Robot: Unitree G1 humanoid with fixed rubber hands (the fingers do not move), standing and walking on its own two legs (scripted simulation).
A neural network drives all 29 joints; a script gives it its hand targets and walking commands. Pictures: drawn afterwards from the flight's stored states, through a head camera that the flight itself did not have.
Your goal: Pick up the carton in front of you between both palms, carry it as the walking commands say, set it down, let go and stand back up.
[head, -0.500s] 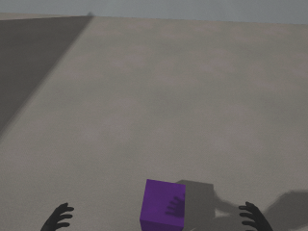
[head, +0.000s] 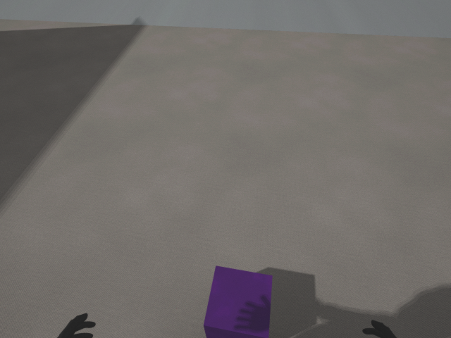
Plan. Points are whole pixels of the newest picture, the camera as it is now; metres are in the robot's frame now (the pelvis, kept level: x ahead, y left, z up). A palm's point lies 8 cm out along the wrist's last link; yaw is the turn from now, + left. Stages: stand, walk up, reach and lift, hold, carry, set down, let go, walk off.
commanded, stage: stand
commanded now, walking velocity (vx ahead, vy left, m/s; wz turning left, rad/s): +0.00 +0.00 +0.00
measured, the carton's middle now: (238, 309) +0.35 -0.04 -0.65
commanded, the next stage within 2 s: none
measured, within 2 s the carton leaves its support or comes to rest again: neither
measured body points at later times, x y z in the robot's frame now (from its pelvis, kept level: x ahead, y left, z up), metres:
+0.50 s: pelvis -0.02 +0.00 +0.01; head -0.02 -0.01 +0.45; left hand +0.09 +0.31 -0.10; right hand +0.09 -0.31 -0.11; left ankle -0.04 +0.13 -0.74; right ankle -0.01 -0.10 -0.74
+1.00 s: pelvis -0.02 +0.00 +0.01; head -0.02 -0.01 +0.46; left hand +0.08 +0.32 -0.10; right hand +0.08 -0.31 -0.11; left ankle -0.04 +0.13 -0.74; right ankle -0.01 -0.10 -0.74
